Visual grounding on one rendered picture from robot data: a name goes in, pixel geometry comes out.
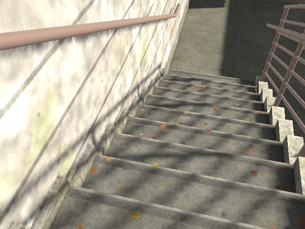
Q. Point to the stairs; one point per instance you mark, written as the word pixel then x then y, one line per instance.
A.
pixel 200 153

